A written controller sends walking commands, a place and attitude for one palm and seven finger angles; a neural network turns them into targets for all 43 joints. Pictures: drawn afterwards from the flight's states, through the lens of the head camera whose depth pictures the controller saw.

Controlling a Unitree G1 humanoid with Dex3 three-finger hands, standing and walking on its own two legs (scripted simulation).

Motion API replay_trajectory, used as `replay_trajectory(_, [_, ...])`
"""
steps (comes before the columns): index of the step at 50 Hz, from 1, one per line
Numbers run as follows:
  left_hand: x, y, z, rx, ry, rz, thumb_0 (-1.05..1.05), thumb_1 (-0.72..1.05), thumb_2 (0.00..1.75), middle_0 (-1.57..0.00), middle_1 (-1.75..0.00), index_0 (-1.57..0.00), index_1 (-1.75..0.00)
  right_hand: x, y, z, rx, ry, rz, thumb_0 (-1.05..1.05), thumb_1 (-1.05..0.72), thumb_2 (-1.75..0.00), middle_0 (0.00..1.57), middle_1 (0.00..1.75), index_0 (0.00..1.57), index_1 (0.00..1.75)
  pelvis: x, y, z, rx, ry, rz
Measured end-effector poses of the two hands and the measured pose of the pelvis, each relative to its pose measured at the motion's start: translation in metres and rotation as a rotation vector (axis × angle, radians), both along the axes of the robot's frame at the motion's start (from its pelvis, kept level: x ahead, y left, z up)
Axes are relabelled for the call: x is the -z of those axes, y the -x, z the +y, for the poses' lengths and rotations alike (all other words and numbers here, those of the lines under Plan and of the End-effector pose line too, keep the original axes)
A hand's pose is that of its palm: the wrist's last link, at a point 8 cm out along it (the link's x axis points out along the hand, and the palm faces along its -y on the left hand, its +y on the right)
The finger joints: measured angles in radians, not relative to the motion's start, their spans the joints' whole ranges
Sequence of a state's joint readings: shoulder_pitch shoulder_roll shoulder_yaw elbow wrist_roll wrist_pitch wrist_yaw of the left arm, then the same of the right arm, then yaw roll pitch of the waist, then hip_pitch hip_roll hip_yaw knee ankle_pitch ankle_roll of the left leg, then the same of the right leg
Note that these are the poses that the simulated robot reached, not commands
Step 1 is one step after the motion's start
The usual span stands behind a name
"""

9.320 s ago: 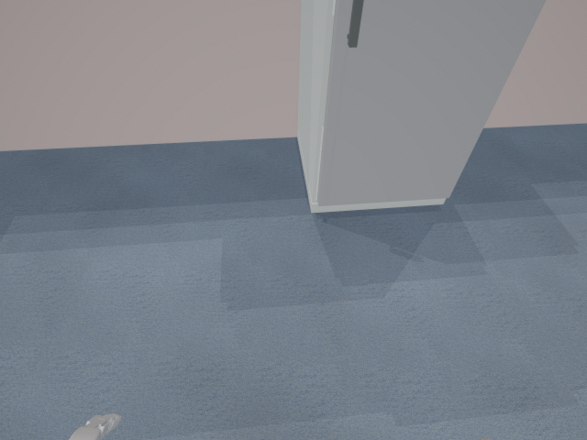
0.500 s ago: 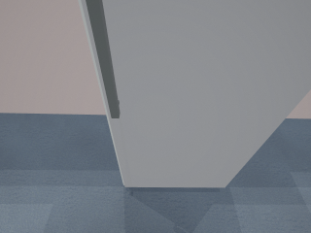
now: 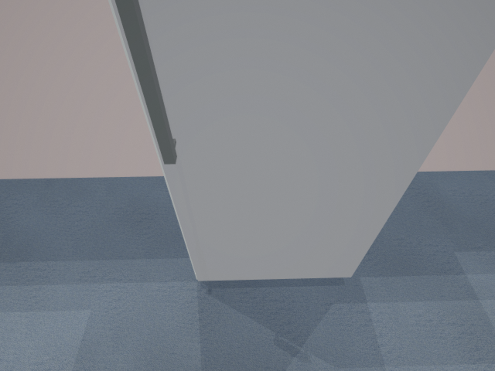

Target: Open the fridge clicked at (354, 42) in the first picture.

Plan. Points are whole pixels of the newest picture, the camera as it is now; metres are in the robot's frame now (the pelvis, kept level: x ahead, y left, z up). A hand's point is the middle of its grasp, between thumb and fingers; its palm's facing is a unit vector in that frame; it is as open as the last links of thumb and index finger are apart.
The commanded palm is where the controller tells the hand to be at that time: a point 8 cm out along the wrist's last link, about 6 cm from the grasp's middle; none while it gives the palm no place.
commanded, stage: come to a stop and stand still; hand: left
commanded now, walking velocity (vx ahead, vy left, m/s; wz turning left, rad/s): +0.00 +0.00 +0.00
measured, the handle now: (152, 79) +0.51 +0.19 +0.21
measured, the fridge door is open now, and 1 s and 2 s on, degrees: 0 0 0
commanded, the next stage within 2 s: look again from close up in 0.68 s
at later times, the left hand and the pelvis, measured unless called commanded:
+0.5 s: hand out of the picture -0.07 +0.17 -0.17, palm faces +0.04 -0.98 -0.18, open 7.3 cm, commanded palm none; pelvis -0.04 +0.01 +0.01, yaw -1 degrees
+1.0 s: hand out of the picture +0.02 +0.22 -0.15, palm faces +0.02 -0.97 -0.25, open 7.3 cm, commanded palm none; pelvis -0.02 +0.03 +0.00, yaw -1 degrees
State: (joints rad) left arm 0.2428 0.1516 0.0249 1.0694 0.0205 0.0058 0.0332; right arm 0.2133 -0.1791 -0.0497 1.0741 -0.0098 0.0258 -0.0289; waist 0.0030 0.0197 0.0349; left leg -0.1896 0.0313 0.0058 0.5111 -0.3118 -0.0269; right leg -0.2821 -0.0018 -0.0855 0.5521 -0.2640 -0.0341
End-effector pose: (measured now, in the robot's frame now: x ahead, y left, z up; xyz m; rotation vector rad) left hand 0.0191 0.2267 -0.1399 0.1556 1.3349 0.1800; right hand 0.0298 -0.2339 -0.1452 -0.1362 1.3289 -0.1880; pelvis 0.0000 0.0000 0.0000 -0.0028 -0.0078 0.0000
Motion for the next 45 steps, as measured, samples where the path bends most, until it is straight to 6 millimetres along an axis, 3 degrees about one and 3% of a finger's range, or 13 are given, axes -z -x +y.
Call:
replay_trajectory(10, [-0.004,0.028,0.001,0.006,0.022,-0.002,0.00,0.92,0.90,-0.20,-0.30,-0.21,-0.30,-0.006,0.066,0.023,0.000,-0.039,0.076,0.00,-0.91,-0.90,0.20,0.30,0.20,0.30,-0.009,0.028,0.002,0.018,-0.009,-0.042])
replay_trajectory(24, [-0.004,0.093,-0.005,-0.028,0.036,0.128,0.00,0.91,0.90,-0.20,-0.30,-0.20,-0.30,-0.004,0.120,0.035,0.034,-0.069,0.164,0.00,-0.91,-0.90,0.20,0.30,0.20,0.30,-0.009,0.045,0.005,0.021,-0.013,-0.018])
replay_trajectory(31, [-0.002,0.099,-0.012,-0.036,0.051,0.142,0.00,0.91,0.90,-0.20,-0.30,-0.20,-0.30,-0.004,0.120,0.034,0.034,-0.059,0.164,0.00,-0.91,-0.90,0.20,0.30,0.20,0.30,-0.008,0.044,0.006,0.021,-0.015,-0.012])
replay_trajectory(35, [0.002,0.094,-0.009,-0.013,0.042,0.121,0.00,0.91,0.90,-0.20,-0.30,-0.20,-0.30,0.002,0.106,0.033,0.019,-0.060,0.123,0.00,-0.91,-0.90,0.20,0.30,0.20,0.30,-0.002,0.043,0.011,0.015,0.003,-0.003])
replay_trajectory(39, [0.003,0.075,0.005,0.006,0.026,0.072,0.00,0.91,0.90,-0.20,-0.30,-0.21,-0.30,0.006,0.089,0.040,0.022,-0.057,0.038,0.00,-0.91,-0.90,0.20,0.30,0.20,0.30,0.001,0.038,0.021,0.016,-0.002,-0.012])
replay_trajectory(45, [-0.009,0.033,0.028,0.030,-0.017,-0.044,0.00,0.91,0.90,-0.20,-0.30,-0.21,-0.30,0.007,0.066,0.055,0.004,-0.079,-0.023,0.01,-0.91,-0.90,0.20,0.30,0.20,0.30,-0.002,0.027,0.030,0.021,-0.012,-0.018])
